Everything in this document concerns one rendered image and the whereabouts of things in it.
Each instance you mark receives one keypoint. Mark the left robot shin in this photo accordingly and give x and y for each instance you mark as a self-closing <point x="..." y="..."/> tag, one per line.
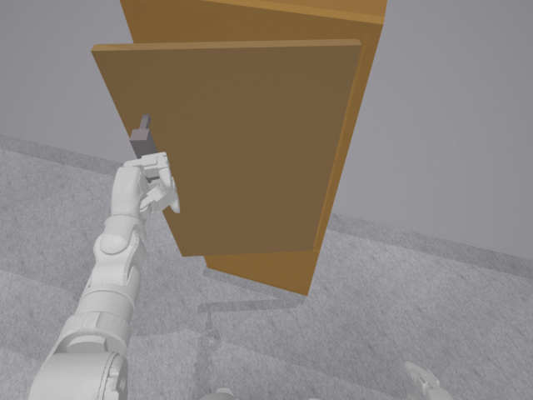
<point x="224" y="390"/>

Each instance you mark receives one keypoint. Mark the robot left forearm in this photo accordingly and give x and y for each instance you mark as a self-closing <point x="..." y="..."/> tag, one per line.
<point x="101" y="321"/>

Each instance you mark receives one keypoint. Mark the handle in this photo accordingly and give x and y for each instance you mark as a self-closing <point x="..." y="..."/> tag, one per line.
<point x="142" y="141"/>

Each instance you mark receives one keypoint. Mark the cupboard door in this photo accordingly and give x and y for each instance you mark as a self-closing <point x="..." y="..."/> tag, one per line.
<point x="250" y="130"/>

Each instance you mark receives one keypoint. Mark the robot right hand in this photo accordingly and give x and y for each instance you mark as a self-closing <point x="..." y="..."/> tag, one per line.
<point x="426" y="382"/>

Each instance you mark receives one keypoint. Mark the robot left hand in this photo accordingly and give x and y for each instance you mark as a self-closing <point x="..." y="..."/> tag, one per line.
<point x="130" y="188"/>

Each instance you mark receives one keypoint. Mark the left robot upper arm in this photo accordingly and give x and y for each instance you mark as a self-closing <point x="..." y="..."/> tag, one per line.
<point x="83" y="376"/>

